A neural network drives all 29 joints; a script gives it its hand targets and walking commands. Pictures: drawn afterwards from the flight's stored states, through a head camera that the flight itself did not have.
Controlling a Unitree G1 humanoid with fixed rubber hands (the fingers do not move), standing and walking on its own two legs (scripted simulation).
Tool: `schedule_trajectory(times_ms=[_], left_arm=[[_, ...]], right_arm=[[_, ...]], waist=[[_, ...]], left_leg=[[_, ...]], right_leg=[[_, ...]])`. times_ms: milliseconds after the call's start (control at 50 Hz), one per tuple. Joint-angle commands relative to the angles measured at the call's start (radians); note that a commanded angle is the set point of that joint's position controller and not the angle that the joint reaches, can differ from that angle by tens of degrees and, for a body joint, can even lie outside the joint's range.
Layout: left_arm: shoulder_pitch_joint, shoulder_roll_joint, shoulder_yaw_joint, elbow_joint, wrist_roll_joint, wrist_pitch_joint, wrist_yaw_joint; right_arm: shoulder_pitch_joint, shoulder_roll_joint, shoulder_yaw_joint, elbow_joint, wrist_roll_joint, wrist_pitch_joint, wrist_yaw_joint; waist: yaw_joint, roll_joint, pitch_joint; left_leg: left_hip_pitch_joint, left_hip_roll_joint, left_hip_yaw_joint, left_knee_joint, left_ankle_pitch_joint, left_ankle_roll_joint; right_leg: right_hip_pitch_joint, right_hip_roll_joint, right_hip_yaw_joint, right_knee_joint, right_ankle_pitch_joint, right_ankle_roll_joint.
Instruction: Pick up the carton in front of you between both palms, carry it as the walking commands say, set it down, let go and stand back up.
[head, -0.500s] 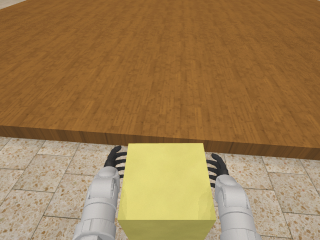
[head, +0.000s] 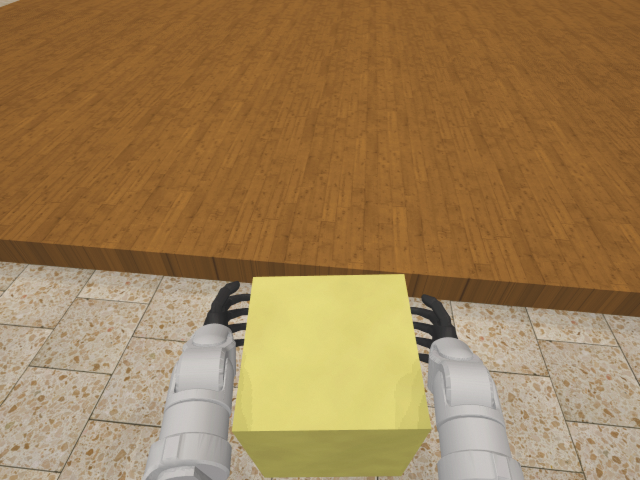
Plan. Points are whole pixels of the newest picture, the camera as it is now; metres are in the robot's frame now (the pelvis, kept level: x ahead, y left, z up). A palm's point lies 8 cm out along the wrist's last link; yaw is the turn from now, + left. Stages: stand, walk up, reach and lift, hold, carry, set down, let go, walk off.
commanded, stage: reach and lift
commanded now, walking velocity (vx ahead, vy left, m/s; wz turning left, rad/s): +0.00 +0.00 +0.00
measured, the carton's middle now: (330, 381) +0.29 +0.00 -0.06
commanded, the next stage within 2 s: hold in 0.36 s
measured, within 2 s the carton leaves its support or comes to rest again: neither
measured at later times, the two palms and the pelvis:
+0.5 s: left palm (209, 331) +0.29 +0.16 +0.05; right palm (441, 349) +0.28 -0.14 +0.04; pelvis +0.01 +0.01 +0.00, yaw -1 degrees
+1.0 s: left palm (210, 330) +0.29 +0.15 +0.06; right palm (446, 344) +0.28 -0.14 +0.05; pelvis -0.01 +0.00 +0.00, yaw +0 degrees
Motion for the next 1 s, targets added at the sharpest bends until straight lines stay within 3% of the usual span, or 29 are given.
schedule_trajectory(times_ms=[0,140,340,440,520,620,780,980], left_arm=[[-0.446,-0.964,-0.573,-0.013,-0.261,-0.003,-0.287],[-0.389,-0.965,-0.599,-0.064,-0.275,0.017,-0.277],[-0.384,-0.988,-0.617,-0.093,-0.291,0.045,-0.264],[-0.357,-0.995,-0.679,-0.191,-0.332,0.085,-0.257],[-0.338,-0.937,-0.625,-0.148,-0.308,0.119,-0.252],[-0.449,-0.953,-0.603,-0.099,-0.3,0.116,-0.27],[-0.554,-0.99,-0.606,-0.069,-0.308,0.081,-0.296],[-0.506,-0.94,-0.556,-0.035,-0.273,0.091,-0.3]], right_arm=[[-0.536,0.986,0.567,-0.099,0.284,-0.043,0.256],[-0.49,0.958,0.585,-0.158,0.294,-0.028,0.254],[-0.513,0.924,0.593,-0.191,0.304,-0.008,0.27],[-0.497,0.933,0.666,-0.278,0.349,0.028,0.269],[-0.468,0.888,0.612,-0.24,0.319,0.062,0.258],[-0.556,0.902,0.556,-0.179,0.296,0.06,0.271],[-0.672,0.968,0.589,-0.166,0.317,0.033,0.285],[-0.599,0.97,0.553,-0.109,0.296,0.051,0.276]], waist=[[-0.001,-0.017,-0.31],[-0.007,-0.01,-0.302],[-0.003,0.008,-0.269],[0.01,0.012,-0.327],[0.007,0.011,-0.207],[-0.001,0.008,-0.138],[0.01,-0.007,-0.257],[0.017,-0.012,-0.216]], left_leg=[[0.019,-0.076,0.027,-0.079,0.212,0.016],[0.055,-0.073,0.017,-0.092,0.278,0.007],[0.076,-0.064,0.009,-0.105,0.27,-0.001],[0.133,-0.06,0.002,-0.115,0.33,-0.005],[0.084,-0.056,0.011,-0.135,0.234,-0.001],[0.023,-0.049,0.019,-0.146,0.036,0.01],[0.025,-0.052,0.027,-0.123,0.02,0.02],[0.018,-0.06,0.036,-0.13,0.063,0.021]], right_leg=[[0.198,0.046,0.012,-0.062,0.25,0.015],[0.209,0.055,0.009,-0.071,0.286,0.01],[0.184,0.064,-0.001,-0.081,0.219,-0.001],[0.207,0.068,0.004,-0.092,0.257,0.003],[0.183,0.063,0.004,-0.111,0.176,-0.004],[0.142,0.056,-0.003,-0.109,0.01,-0.009],[0.175,0.049,-0.002,-0.089,0.01,-0.003],[0.185,0.043,0.008,-0.111,0.064,0.009]])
